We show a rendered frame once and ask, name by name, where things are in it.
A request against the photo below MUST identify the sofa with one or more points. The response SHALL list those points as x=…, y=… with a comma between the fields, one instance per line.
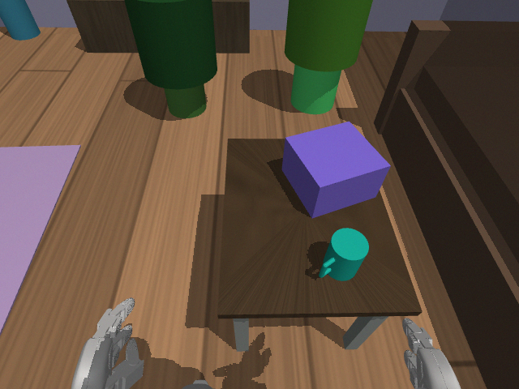
x=450, y=120

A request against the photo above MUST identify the coffee table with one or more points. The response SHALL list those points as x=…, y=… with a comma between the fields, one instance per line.
x=272, y=252

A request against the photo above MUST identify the right robot hand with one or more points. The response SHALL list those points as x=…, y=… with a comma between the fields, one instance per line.
x=429, y=369

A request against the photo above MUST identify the left robot hand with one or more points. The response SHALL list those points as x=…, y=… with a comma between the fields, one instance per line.
x=101, y=352

